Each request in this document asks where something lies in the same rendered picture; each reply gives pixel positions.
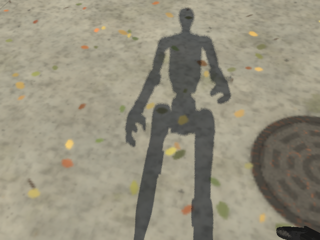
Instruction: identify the right robot hand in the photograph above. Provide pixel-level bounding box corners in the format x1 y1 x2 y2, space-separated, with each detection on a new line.
276 226 320 240

